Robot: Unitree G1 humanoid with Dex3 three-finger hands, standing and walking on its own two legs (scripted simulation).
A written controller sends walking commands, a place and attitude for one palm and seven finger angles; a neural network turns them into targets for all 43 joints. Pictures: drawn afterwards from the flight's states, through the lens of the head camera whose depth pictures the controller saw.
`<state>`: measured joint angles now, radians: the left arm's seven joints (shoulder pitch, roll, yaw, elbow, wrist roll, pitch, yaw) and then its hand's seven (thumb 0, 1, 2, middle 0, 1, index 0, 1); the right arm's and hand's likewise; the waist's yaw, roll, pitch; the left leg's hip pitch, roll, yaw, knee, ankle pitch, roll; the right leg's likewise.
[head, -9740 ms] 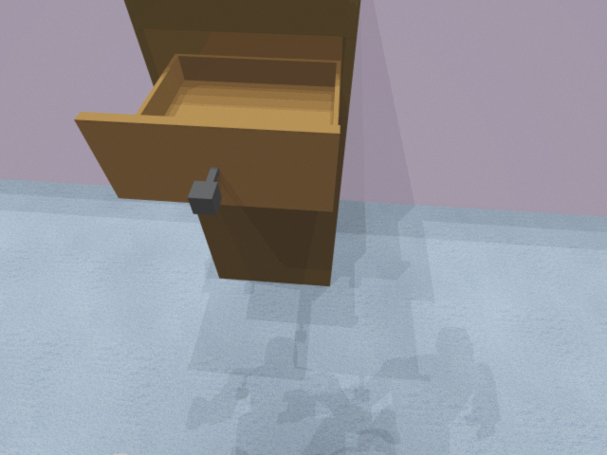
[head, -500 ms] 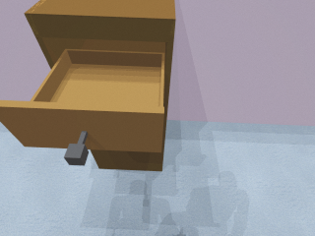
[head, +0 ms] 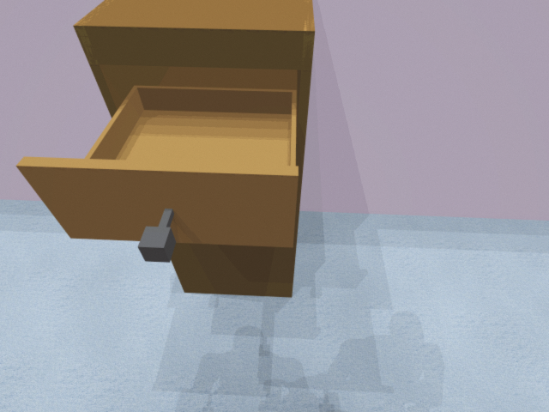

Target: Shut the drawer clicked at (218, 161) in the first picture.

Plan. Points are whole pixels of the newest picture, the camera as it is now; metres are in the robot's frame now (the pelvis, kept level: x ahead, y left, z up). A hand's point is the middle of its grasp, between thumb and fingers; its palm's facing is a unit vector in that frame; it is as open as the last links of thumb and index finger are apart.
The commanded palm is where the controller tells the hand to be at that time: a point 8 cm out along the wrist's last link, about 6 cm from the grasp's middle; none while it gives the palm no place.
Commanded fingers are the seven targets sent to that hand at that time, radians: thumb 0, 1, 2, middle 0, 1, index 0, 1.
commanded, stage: come to a stop and stand still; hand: left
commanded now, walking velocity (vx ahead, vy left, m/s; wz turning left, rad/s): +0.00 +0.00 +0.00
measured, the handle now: (161, 233) +0.34 +0.19 +0.09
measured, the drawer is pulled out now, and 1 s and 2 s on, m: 0.30 0.30 0.30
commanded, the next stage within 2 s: look again from close up in 0.18 s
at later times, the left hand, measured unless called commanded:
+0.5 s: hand out of the picture +0.00 +0.16 -0.17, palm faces +0.00 -0.98 -0.18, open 7.4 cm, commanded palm none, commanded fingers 0.00 0.90 0.90 -0.20 -0.30 -0.20 -0.30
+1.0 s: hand out of the picture +0.11 +0.17 -0.11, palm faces +0.20 -0.95 -0.22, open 7.3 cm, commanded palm +0.11 +0.21 -0.05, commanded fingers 0.00 0.90 0.90 -0.32 -0.43 -0.32 -0.43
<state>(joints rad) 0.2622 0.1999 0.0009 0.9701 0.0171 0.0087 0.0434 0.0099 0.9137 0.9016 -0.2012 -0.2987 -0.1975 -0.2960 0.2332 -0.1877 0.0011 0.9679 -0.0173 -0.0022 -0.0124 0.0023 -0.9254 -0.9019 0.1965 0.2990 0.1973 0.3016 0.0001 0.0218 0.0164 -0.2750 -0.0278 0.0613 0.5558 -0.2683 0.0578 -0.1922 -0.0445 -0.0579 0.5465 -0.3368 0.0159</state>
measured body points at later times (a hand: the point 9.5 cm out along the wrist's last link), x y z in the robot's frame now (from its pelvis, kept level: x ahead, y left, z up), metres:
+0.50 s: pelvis +0.01 -0.01 +0.01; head +0.03 +0.00 +0.46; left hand +0.00 +0.22 -0.15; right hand +0.02 -0.23 -0.15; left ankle +0.02 +0.08 -0.73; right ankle -0.03 -0.13 -0.73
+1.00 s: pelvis +0.02 -0.02 +0.01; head +0.03 -0.02 +0.46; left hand +0.10 +0.22 -0.09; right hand +0.07 -0.25 -0.13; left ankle +0.02 +0.08 -0.73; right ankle -0.03 -0.13 -0.73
